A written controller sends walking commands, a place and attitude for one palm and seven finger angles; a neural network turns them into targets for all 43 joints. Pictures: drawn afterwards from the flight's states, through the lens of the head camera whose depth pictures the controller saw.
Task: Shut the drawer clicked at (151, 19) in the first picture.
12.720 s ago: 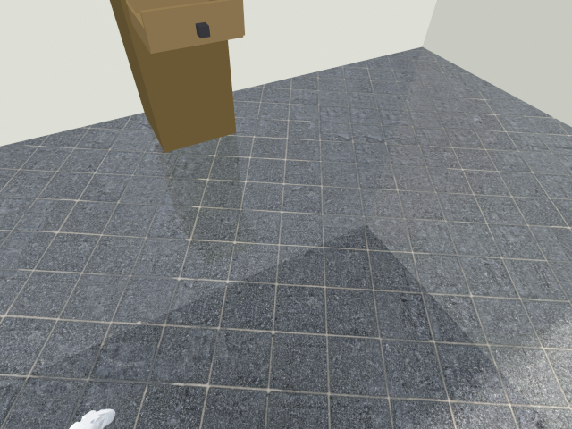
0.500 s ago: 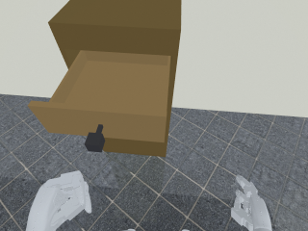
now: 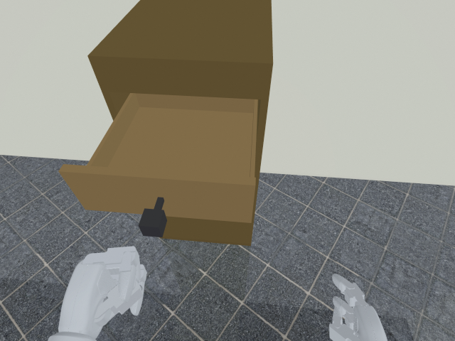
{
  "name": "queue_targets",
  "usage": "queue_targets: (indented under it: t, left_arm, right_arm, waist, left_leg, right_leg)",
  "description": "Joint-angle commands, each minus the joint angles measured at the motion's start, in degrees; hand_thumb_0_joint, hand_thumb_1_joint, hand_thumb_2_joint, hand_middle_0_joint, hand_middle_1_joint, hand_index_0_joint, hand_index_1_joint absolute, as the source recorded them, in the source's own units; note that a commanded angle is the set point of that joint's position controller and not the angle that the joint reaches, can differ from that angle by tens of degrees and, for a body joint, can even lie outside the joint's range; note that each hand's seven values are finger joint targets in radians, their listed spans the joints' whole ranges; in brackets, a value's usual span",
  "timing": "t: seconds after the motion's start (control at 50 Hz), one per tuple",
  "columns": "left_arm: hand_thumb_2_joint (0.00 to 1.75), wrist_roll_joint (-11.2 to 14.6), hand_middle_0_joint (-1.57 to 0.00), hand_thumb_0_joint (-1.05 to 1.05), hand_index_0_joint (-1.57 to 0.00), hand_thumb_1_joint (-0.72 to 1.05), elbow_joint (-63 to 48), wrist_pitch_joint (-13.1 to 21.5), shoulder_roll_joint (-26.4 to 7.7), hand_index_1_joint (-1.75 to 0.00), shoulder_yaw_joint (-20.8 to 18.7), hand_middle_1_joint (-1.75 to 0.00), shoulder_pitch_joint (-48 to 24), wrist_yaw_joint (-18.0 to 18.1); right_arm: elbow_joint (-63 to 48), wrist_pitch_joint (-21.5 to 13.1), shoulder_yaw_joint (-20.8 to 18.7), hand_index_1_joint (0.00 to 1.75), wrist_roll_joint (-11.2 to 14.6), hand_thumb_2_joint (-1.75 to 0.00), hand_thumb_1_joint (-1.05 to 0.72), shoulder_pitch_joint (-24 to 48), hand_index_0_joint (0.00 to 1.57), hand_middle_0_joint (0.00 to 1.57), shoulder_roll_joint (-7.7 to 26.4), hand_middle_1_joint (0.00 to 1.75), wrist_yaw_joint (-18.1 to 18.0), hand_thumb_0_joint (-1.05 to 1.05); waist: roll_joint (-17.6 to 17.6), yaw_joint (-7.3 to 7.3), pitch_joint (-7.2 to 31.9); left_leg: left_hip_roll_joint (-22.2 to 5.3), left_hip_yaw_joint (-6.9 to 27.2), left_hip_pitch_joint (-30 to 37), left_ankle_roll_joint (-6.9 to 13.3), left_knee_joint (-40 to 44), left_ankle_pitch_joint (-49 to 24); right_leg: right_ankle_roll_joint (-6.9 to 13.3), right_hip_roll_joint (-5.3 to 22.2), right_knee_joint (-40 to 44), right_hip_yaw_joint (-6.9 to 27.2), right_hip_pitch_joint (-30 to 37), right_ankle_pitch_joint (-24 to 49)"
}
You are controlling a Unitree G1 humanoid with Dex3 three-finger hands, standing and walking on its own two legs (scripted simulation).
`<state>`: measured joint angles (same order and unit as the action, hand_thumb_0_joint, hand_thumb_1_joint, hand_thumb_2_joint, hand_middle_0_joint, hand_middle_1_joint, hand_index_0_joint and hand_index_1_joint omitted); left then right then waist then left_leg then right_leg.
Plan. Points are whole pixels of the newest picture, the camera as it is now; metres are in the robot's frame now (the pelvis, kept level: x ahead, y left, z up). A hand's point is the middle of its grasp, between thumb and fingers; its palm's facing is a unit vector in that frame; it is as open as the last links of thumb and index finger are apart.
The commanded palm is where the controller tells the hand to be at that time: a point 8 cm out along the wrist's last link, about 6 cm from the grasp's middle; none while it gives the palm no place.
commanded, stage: raise the hand and make a fist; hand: left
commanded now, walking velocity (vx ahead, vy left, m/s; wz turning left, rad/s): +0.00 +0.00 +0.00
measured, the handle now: (156, 214) +0.35 +0.17 +0.00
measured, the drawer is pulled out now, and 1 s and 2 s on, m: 0.28 0.28 0.28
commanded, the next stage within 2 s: bring the fist close to the handle in 0.22 s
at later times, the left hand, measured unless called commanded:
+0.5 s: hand (143, 300) +0.17 +0.13 +0.08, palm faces +0.00 -1.00 -0.07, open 3.3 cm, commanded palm +0.14 +0.19 +0.09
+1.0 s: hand (163, 276) +0.22 +0.12 +0.03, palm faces -0.04 -1.00 -0.05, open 3.3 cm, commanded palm +0.20 +0.19 +0.04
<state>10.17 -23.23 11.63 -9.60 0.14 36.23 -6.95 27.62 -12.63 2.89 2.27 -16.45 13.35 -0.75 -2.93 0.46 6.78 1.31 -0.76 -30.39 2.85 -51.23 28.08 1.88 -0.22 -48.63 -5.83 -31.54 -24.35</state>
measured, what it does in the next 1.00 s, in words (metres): stands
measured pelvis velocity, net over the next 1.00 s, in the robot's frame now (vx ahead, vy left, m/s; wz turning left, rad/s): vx -0.01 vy -0.02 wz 0.00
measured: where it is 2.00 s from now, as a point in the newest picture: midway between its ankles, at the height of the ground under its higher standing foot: outside the picture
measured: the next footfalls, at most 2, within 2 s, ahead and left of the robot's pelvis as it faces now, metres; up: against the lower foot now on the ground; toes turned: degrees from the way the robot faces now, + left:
none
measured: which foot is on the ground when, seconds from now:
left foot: down 0.00-1.00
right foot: down 0.00-1.00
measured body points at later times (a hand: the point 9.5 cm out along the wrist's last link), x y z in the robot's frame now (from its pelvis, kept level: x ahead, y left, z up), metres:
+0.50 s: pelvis +0.00 -0.02 +0.00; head +0.02 -0.03 +0.45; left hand +0.16 +0.18 +0.09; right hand +0.19 -0.24 -0.06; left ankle -0.02 +0.08 -0.70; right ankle +0.00 -0.10 -0.70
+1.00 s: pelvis -0.01 -0.02 -0.02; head +0.05 -0.03 +0.43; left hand +0.22 +0.18 +0.04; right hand +0.15 -0.27 -0.10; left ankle -0.02 +0.08 -0.70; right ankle +0.00 -0.10 -0.70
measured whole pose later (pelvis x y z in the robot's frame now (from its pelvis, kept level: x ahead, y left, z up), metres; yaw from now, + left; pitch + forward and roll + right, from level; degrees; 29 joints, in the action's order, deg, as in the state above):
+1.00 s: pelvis -0.01 -0.02 -0.02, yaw +0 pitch +13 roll +0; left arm 11.5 -2.0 22.3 -10.7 -3.6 21.7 -9.4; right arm 30.5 -12.3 1.0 1.1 -14.9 14.8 -1.1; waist -1.7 -1.6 7.0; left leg 0.4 -0.5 -41.4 1.0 -57.3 29.3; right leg 4.0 -0.8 -55.8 -6.4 -43.2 -26.2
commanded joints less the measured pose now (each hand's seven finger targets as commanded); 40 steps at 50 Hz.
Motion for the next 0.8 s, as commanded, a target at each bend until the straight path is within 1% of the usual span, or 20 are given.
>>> queue_targets:
  t: [0.0, 0.02, 0.04, 0.06, 0.08, 0.12, 0.16, 0.18, 0.26, 0.3, 0.34, 0.42, 0.46, 0.48, 0.52, 0.6, 0.62, 0.66, 0.7, 0.78]
  left_arm:
    - [0.9, -0.1, -1.4, 0.0, -1.4, 0.9, -13.2, 2.7, -5.0, -1.6, -2.1, -1.6, 1.9, -0.5]
    - [0.9, -0.2, -1.4, 0.0, -1.4, 0.9, -13.9, 3.1, -6.0, -1.6, -3.9, -1.6, 2.7, 0.1]
    - [0.9, 0.1, -1.4, 0.0, -1.4, 0.9, -15.2, 3.5, -5.5, -1.6, -3.8, -1.6, 3.2, 0.6]
    - [0.9, 0.0, -1.4, 0.0, -1.4, 0.9, -15.2, 4.0, -7.4, -1.6, -6.2, -1.6, 2.6, 1.6]
    - [0.9, 0.5, -1.4, 0.0, -1.4, 0.9, -15.1, 4.5, -5.9, -1.6, -6.1, -1.6, 4.1, 1.9]
    - [0.9, 1.3, -1.4, 0.0, -1.4, 0.9, -14.9, 5.7, -4.3, -1.6, -5.1, -1.6, 4.8, 2.0]
    - [0.9, 1.7, -1.4, 0.0, -1.4, 0.9, -13.8, 6.4, -3.9, -1.6, -4.7, -1.6, 5.6, 1.5]
    - [0.9, 1.9, -1.4, 0.0, -1.4, 0.9, -13.0, 6.5, -3.3, -1.6, -3.7, -1.6, 5.2, 0.8]
    - [0.9, 1.9, -1.4, 0.0, -1.4, 0.9, -11.0, 6.3, -4.4, -1.6, -2.8, -1.6, 2.8, -1.9]
    - [0.9, 1.8, -1.4, 0.0, -1.4, 0.9, -11.2, 6.3, -5.8, -1.6, -4.3, -1.6, 3.4, -2.6]
    - [0.9, 2.0, -1.4, 0.0, -1.4, 0.9, -9.2, 6.4, -6.3, -1.6, -5.5, -1.6, 2.2, -2.6]
    - [0.9, 3.0, -1.4, 0.0, -1.4, 0.9, -6.7, 8.1, -6.5, -1.6, -8.0, -1.6, -0.6, -2.0]
    - [0.9, 2.7, -1.4, 0.0, -1.4, 0.9, -6.0, 9.4, -6.6, -1.6, -7.6, -1.6, -3.8, -1.7]
    - [0.9, 2.8, -1.4, 0.0, -1.4, 0.9, -5.3, 9.8, -5.3, -1.6, -6.2, -1.6, -4.5, -1.9]
    - [0.9, 3.0, -1.4, 0.0, -1.4, 0.9, -3.7, 10.4, -5.9, -1.6, -6.2, -1.6, -6.9, -2.5]
    - [0.9, 3.0, -1.4, 0.0, -1.4, 0.9, 1.3, 10.5, -7.6, -1.6, -8.2, -1.6, -7.2, -3.6]
    - [0.9, 3.2, -1.4, 0.0, -1.4, 0.9, 1.1, 10.6, -7.3, -1.6, -7.6, -1.6, -8.6, -4.1]
    - [0.9, 3.4, -1.4, 0.0, -1.4, 0.9, 3.4, 10.5, -8.5, -1.6, -9.8, -1.6, -8.7, -4.0]
    - [0.9, 3.5, -1.4, 0.0, -1.4, 0.9, 4.1, 11.0, -7.8, -1.6, -9.6, -1.6, -9.5, -3.9]
    - [0.9, 3.6, -1.4, 0.0, -1.4, 0.9, 6.6, 12.5, -7.5, -1.6, -9.3, -1.6, -13.8, -3.1]
  right_arm:
    - [-10.7, -4.1, -3.8, 0.3, 0.3, -0.9, -0.9, 5.5, 0.2, 0.2, 5.9, 0.3, -0.7, 0.0]
    - [-10.5, -4.0, -3.9, 0.3, 0.3, -0.9, -0.9, 5.4, 0.2, 0.2, 5.6, 0.3, -0.6, 0.0]
    - [-10.8, -4.0, -3.9, 0.3, 0.2, -0.9, -0.9, 5.6, 0.2, 0.2, 5.3, 0.3, -0.6, 0.0]
    - [-10.0, -3.8, -4.0, 0.3, 0.1, -0.9, -0.9, 5.7, 0.2, 0.2, 5.1, 0.3, -0.7, 0.0]
    - [-10.1, -3.6, -3.9, 0.3, 0.1, -0.9, -0.9, 5.5, 0.2, 0.2, 4.7, 0.3, -0.6, 0.0]
    - [-9.8, -3.6, -4.0, 0.3, 0.2, -0.9, -0.9, 5.7, 0.2, 0.2, 4.6, 0.3, -0.3, 0.0]
    - [-9.3, -3.8, -4.1, 0.3, 0.2, -0.9, -0.9, 6.2, 0.2, 0.2, 5.0, 0.3, -0.2, 0.0]
    - [-9.1, -3.9, -4.1, 0.3, 0.2, -0.9, -0.9, 5.4, 0.2, 0.2, 5.2, 0.3, -0.2, 0.0]
    - [-8.8, -4.4, -4.0, 0.3, 0.3, -0.9, -0.9, 6.1, 0.2, 0.2, 6.2, 0.3, -0.6, 0.0]
    - [-9.1, -4.6, -4.3, 0.3, 0.4, -0.9, -0.9, 5.7, 0.2, 0.2, 6.1, 0.3, -0.8, 0.0]
    - [-8.8, -4.5, -4.3, 0.3, 0.3, -0.9, -0.9, 5.7, 0.2, 0.2, 6.0, 0.3, -1.1, 0.0]
    - [-8.3, -3.9, -4.2, 0.3, 0.1, -0.9, -0.9, 5.9, 0.2, 0.2, 5.7, 0.3, -1.4, 0.0]
    - [-7.9, -3.8, -4.0, 0.3, -0.1, -0.9, -0.9, 6.0, 0.2, 0.2, 6.0, 0.3, -1.3, 0.0]
    - [-8.0, -4.0, -3.8, 0.3, -0.1, -0.9, -0.9, 5.8, 0.2, 0.2, 5.9, 0.3, -1.2, 0.0]
    - [-7.6, -4.2, -3.8, 0.3, -0.2, -0.9, -0.9, 5.4, 0.2, 0.2, 6.3, 0.3, -1.2, 0.0]
    - [-7.0, -3.7, -4.1, 0.3, -0.2, -0.9, -0.9, 5.1, 0.2, 0.2, 6.6, 0.3, -1.3, 0.0]
    - [-7.2, -3.8, -4.0, 0.3, -0.2, -0.9, -0.9, 5.4, 0.2, 0.2, 6.8, 0.3, -1.3, 0.0]
    - [-6.7, -3.4, -4.2, 0.3, -0.2, -0.9, -0.9, 5.8, 0.2, 0.2, 6.6, 0.3, -1.5, 0.0]
    - [-6.8, -3.3, -4.3, 0.3, -0.2, -0.9, -0.9, 5.5, 0.2, 0.2, 6.5, 0.3, -1.4, 0.0]
    - [-6.1, -3.3, -4.3, 0.3, -0.4, -0.9, -0.9, 5.4, 0.2, 0.2, 6.8, 0.3, -1.3, 0.0]
  waist:
    - [1.9, 0.53, 5.2]
    - [1.9, 0.95, 6.4]
    - [1.3, 1.24, 6.9]
    - [0.9, 1.41, 6.8]
    - [1.4, 1.84, 6.5]
    - [0.4, 1.3, 5.3]
    - [0.8, 0.84, 4.4]
    - [2.1, 0.09, 4.1]
    - [2.4, -1.19, 1.0]
    - [3.1, -0.59, 2.9]
    - [5.1, -0.71, 3.1]
    - [3.8, -0.44, 3.5]
    - [2.8, -0.98, 3.0]
    - [1.7, -1.28, 3.2]
    - [1.6, -1.85, 4.3]
    - [4.3, -1.55, 5.7]
    - [3.6, -1.59, 6.4]
    - [4.2, -1.18, 6.3]
    - [3.1, -1.06, 7.6]
    - [3.9, -1.82, 7.0]
  left_leg:
    - [-1.9, 4.2, 2.2, -1.8, 9.8, -18.9]
    - [-2.0, 4.1, 2.7, -2.0, 9.8, -20.3]
    - [-1.8, 3.6, 2.9, -1.9, 9.5, -21.1]
    - [-1.8, 3.5, 2.7, -2.1, 9.4, -21.5]
    - [-1.9, 3.3, 2.7, -2.2, 9.7, -22.0]
    - [-1.8, 2.9, 2.7, -2.2, 9.1, -22.6]
    - [-1.8, 2.8, 2.3, -2.0, 8.6, -22.4]
    - [-1.7, 2.8, 1.9, -1.9, 8.4, -21.3]
    - [-1.3, 2.9, -0.2, -1.2, 8.1, -15.8]
    - [-1.2, 2.8, 0.0, -1.1, 8.0, -15.3]
    - [-0.9, 2.7, -0.8, -1.0, 7.6, -14.9]
    - [-0.5, 2.3, -2.1, -1.2, 6.5, -13.9]
    - [-0.5, 2.4, -2.7, -1.2, 6.0, -13.0]
    - [-0.4, 2.3, -2.6, -1.1, 5.7, -12.7]
    - [-0.2, 2.3, -3.5, -1.1, 4.6, -12.3]
    - [-0.2, 2.1, -6.0, -1.2, 3.6, -12.4]
    - [0.0, 1.9, -6.4, -1.1, 3.2, -12.5]
    - [-0.1, 1.8, -7.5, -1.2, 2.9, -12.6]
    - [0.0, 1.6, -7.3, -1.3, 2.8, -13.4]
    - [-0.2, 1.9, -8.4, -1.3, 2.3, -12.6]
  right_leg:
    - [-0.3, 0.2, 6.1, 1.4, 6.0, 12.6]
    - [-0.3, 0.1, 5.7, 1.2, 6.6, 13.5]
    - [-0.3, 0.2, 5.6, 1.3, 7.2, 14.8]
    - [-0.2, 0.2, 5.6, 1.4, 7.6, 15.1]
    - [-0.1, 0.0, 5.5, 1.2, 7.7, 15.3]
    - [-0.2, 0.0, 5.5, 1.2, 6.9, 16.3]
    - [-0.4, 0.0, 6.0, 1.5, 6.5, 16.5]
    - [-0.6, 0.0, 6.2, 1.6, 6.1, 16.4]
    - [-0.7, 0.3, 8.0, 2.9, 4.4, 11.9]
    - [-0.7, 0.5, 8.3, 3.5, 5.3, 11.1]
    - [-0.9, 0.6, 8.4, 3.9, 5.4, 11.1]
    - [-0.9, 0.6, 8.1, 4.6, 4.9, 9.8]
    - [-0.8, 0.6, 7.9, 4.8, 3.7, 8.2]
    - [-0.8, 0.6, 7.7, 4.9, 3.1, 7.9]
    - [-1.0, 1.0, 7.8, 6.0, 3.1, 7.5]
    - [-1.4, 1.7, 8.1, 7.8, 4.5, 8.1]
    - [-1.6, 2.0, 8.1, 8.5, 5.1, 8.6]
    - [-1.8, 2.3, 8.4, 9.1, 5.7, 9.1]
    - [-1.8, 2.4, 7.3, 8.7, 5.9, 10.9]
    - [-1.6, 2.0, 6.3, 8.1, 3.5, 8.9]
